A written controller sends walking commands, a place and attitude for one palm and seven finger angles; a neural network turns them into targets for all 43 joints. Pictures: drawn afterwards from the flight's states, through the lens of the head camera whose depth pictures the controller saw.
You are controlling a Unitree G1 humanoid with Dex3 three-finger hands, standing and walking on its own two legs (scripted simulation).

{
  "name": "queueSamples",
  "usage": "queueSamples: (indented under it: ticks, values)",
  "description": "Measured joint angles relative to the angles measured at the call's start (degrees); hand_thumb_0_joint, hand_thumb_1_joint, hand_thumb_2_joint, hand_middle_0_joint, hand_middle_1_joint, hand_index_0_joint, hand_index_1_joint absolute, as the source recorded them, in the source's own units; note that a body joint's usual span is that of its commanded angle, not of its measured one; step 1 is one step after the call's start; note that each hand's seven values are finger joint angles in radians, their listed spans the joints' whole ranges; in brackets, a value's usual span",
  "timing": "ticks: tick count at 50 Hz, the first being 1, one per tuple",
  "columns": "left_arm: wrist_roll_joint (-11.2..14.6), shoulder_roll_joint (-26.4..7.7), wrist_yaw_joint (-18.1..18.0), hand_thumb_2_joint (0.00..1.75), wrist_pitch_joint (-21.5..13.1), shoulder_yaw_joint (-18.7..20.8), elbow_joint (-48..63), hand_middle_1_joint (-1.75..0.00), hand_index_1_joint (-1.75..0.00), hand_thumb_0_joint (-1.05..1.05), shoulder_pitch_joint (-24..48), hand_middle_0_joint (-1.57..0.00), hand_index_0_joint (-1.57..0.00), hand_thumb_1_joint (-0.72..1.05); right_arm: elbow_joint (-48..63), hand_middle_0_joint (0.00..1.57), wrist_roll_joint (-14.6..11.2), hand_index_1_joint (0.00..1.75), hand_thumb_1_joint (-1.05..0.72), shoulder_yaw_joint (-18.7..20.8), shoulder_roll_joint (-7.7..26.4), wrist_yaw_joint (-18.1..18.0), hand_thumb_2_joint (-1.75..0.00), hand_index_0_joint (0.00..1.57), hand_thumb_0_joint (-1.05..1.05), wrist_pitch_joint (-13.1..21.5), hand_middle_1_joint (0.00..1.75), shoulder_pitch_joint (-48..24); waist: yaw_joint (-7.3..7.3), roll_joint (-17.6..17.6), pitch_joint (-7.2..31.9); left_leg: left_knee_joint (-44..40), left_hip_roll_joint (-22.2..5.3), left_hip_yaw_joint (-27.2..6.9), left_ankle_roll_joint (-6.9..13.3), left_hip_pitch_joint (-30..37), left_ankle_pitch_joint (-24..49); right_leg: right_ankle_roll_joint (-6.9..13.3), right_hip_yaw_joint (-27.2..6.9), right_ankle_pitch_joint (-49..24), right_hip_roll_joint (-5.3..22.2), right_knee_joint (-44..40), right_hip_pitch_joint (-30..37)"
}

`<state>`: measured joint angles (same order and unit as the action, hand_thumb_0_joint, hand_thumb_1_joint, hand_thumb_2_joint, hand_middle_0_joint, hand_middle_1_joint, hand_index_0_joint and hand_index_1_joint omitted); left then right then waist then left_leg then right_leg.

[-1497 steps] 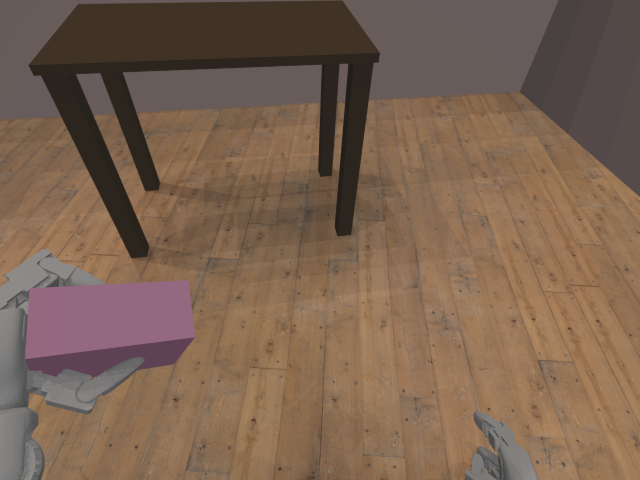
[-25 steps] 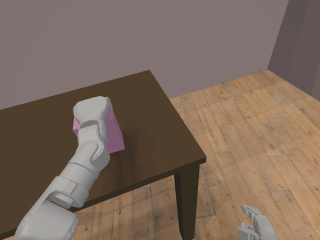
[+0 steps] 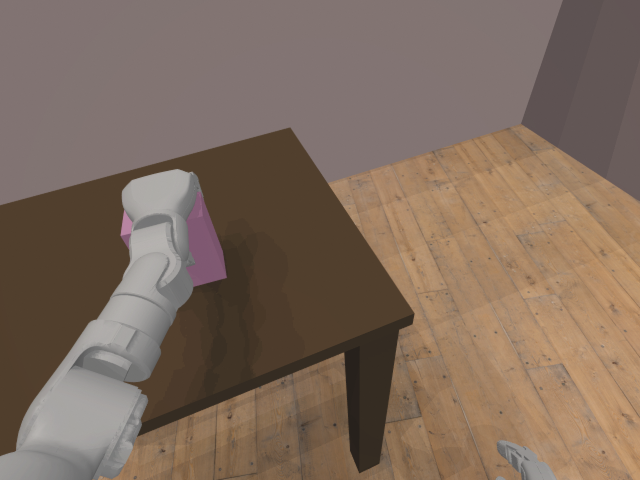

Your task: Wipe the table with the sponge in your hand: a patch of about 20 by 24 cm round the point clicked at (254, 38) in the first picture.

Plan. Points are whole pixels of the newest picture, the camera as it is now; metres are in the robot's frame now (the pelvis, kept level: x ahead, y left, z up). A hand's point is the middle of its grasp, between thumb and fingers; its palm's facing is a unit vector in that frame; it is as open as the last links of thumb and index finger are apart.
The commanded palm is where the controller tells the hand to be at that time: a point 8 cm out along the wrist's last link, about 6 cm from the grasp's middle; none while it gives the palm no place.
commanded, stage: wipe forward along the third lane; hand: left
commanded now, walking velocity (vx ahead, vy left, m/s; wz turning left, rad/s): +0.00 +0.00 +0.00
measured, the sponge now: (183, 255) +0.41 +0.22 +0.07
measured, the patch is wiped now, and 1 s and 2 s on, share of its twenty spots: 1.00 1.00 1.00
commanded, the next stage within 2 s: wipe back along the third lane in 0.16 s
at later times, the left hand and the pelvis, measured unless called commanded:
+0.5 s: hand (170, 217) +0.44 +0.23 +0.11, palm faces +0.02 -0.02 -1.00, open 9.7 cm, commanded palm +0.40 +0.22 +0.15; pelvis +0.01 +0.03 +0.00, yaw +0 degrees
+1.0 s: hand (172, 236) +0.40 +0.22 +0.12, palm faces +0.09 -0.07 -0.99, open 9.7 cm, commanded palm +0.34 +0.20 +0.15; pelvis +0.03 +0.04 +0.00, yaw +1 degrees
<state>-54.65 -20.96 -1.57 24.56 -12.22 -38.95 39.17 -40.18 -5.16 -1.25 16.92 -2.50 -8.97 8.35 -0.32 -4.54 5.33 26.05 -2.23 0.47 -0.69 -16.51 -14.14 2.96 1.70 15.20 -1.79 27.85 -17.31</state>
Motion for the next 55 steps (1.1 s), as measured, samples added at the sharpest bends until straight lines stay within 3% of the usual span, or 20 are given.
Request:
queueSamples:
  ticks: [10, 19, 30, 38, 55]
  values:
    - [-0.78, 0.47, -1.37, 1.11, -2.25, 0.23, -5.21, -1.41, -1.36, 0.00, 3.87, -0.77, -0.79, -0.50, -0.88, 0.20, 0.28, 0.30, -0.91, 0.58, -0.13, 0.27, -0.90, 0.20, 0.01, 0.07, 0.30, 1.42, -0.18, 0.22, 0.38, 0.20, 0.63, 0.08, -0.17, -1.38, -0.05, -0.96, -0.14, -0.40, 0.67, -0.78, -0.87]
    - [-1.22, 1.61, -2.90, 1.11, -1.60, -0.49, -8.03, -1.41, -1.36, 0.00, 6.09, -0.77, -0.79, -0.50, -1.52, 0.20, 0.56, 0.30, -0.91, 0.92, -0.95, 0.95, -0.90, 0.20, 0.01, -0.15, 0.30, 2.49, -0.28, 0.43, 0.93, 0.25, 1.33, 0.55, 0.55, -2.16, -0.18, -1.87, -0.63, -0.76, 1.37, -1.45, -1.38]
    - [0.03, 4.12, -5.43, 1.11, 4.15, -3.77, -1.03, -1.44, -1.40, 0.00, 1.68, -0.74, -0.76, -0.48, -1.13, 0.20, 0.06, 0.30, -0.91, 0.40, -1.54, 2.21, -0.90, 0.20, 0.01, -1.71, 0.30, 0.39, 0.74, 0.20, 1.27, -0.03, 2.26, 1.01, 1.53, -0.37, -0.81, -2.84, -1.08, -0.37, 2.29, -2.02, 0.51]
    - [-0.11, 5.29, -3.72, 1.11, 9.07, -6.70, 5.72, -1.45, -1.41, 0.01, -1.50, -0.73, -0.75, -0.47, 1.11, 0.20, -0.17, 0.30, -0.91, -0.12, -1.64, 3.23, -0.90, 0.20, 0.01, -2.93, 0.30, -3.25, 1.70, 0.30, 1.38, 0.27, 2.70, 0.81, 1.82, 0.91, -1.64, -3.14, -0.88, 0.55, 2.73, -1.77, 1.94]
    - [-2.28, 6.53, -1.29, 1.11, 14.14, -12.40, 26.45, -1.46, -1.41, 0.02, -13.64, -0.72, -0.74, -0.47, 4.53, 0.20, -0.60, 0.30, -0.91, -0.97, -1.81, 6.72, -0.90, 0.20, 0.01, -4.71, 0.30, -8.45, 4.48, -0.45, 1.22, 2.57, 2.71, -0.19, 1.42, 2.94, -3.82, -2.71, 0.12, 3.11, 2.77, 0.65, 4.28]
